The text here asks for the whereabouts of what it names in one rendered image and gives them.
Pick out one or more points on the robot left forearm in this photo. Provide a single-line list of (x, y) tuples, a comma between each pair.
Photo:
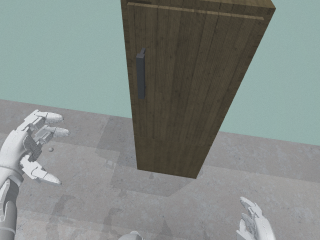
[(10, 181)]

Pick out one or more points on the cupboard door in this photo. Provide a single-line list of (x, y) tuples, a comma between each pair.
[(193, 59)]

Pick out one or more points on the left robot hand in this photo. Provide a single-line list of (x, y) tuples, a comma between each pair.
[(15, 149)]

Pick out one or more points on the handle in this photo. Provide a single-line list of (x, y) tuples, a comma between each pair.
[(140, 70)]

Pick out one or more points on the right robot hand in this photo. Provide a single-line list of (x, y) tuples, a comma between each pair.
[(259, 227)]

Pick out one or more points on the robot left shin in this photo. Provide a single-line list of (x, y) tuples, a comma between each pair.
[(134, 232)]

